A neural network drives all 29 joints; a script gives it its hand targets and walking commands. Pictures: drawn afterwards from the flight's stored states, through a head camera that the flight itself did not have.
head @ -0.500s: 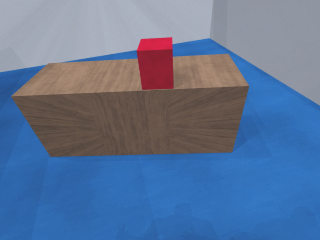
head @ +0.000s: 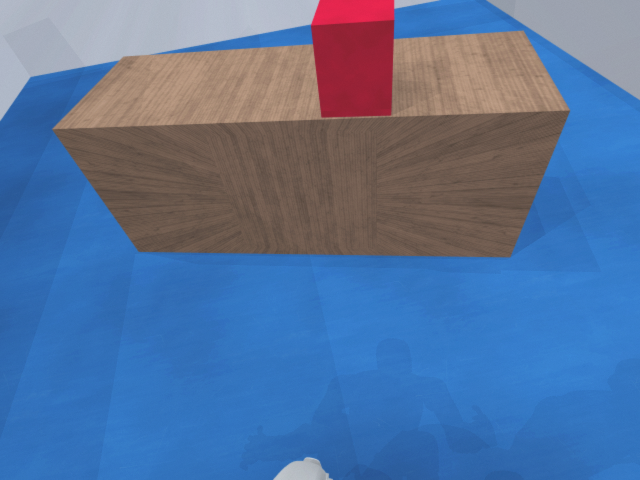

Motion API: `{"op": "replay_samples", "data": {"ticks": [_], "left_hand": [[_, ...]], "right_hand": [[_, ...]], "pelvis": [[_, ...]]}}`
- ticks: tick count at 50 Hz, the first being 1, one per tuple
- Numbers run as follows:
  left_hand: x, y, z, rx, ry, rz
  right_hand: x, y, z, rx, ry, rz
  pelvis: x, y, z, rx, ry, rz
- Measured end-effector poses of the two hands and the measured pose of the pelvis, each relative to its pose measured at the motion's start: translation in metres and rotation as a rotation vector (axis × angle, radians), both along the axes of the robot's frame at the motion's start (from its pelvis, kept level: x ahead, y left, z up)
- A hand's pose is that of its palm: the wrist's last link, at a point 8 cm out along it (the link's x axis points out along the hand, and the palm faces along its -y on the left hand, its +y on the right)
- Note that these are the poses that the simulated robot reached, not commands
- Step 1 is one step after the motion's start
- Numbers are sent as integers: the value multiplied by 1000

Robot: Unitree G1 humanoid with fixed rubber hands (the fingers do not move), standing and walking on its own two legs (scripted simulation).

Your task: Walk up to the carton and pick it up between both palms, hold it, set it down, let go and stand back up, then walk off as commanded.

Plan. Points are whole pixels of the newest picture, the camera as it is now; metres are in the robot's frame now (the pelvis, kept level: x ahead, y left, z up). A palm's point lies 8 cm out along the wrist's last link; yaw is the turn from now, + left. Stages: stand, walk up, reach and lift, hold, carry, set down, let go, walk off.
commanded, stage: walk off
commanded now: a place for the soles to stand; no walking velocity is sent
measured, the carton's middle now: (356, 56) +1.17 +0.04 -0.01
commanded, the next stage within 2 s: stand in 1.38 s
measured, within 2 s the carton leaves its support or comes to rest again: neither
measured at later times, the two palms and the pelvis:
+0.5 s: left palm out of the picture +0.12 +0.35 -0.07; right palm out of the picture +0.14 -0.32 -0.09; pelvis +0.10 +0.00 +0.01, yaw +0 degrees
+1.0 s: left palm (99, 441) +0.17 +0.35 -0.07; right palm (611, 437) +0.23 -0.31 -0.09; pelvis +0.14 +0.01 +0.01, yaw -1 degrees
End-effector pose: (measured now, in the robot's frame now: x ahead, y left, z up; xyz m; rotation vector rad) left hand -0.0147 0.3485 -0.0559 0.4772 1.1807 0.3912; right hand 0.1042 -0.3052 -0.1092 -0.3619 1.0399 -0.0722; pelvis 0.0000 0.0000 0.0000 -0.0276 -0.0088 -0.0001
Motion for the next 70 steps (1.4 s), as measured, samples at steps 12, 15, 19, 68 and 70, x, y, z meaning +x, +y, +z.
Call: {"op": "replay_samples", "data": {"ticks": [12,15,19,68,70], "left_hand": [[79,35,-17,-106,-38,-93],[90,35,-16,-109,-23,-102],[109,27,-13,-104,-14,-106],[210,2,-19,-88,-77,-58],[213,2,-19,-88,-80,-60]], "right_hand": [[-6,21,49,-103,16,-86],[-3,20,47,-102,34,-93],[10,12,43,-92,52,-100],[138,-7,24,-82,8,-79],[139,-7,24,-82,9,-79]], "pelvis": [[45,41,18,-12,-77,-4],[54,40,18,-11,-88,-4],[72,32,18,0,-73,-5],[146,11,7,40,-3,-20],[147,11,7,40,-2,-20]]}}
